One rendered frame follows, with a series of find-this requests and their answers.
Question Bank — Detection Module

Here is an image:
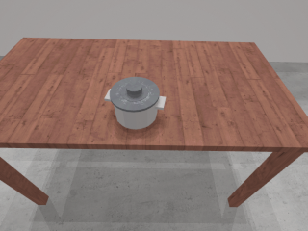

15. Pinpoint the table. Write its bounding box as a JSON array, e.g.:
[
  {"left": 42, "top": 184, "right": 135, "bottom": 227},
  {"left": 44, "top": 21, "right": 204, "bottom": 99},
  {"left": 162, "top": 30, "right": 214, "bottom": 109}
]
[{"left": 0, "top": 38, "right": 308, "bottom": 207}]

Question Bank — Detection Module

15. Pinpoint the pot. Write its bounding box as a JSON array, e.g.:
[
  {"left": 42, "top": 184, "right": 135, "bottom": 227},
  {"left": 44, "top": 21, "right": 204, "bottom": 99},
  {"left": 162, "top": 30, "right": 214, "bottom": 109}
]
[{"left": 104, "top": 89, "right": 166, "bottom": 130}]

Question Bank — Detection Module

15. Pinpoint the knob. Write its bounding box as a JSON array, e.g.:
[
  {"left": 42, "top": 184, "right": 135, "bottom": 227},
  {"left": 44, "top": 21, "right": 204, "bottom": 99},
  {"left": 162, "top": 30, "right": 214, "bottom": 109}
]
[{"left": 126, "top": 81, "right": 142, "bottom": 95}]

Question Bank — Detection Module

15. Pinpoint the lid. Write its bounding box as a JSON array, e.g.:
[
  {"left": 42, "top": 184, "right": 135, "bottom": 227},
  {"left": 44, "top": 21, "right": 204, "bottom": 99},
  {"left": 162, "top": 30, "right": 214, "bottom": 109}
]
[{"left": 109, "top": 77, "right": 160, "bottom": 113}]

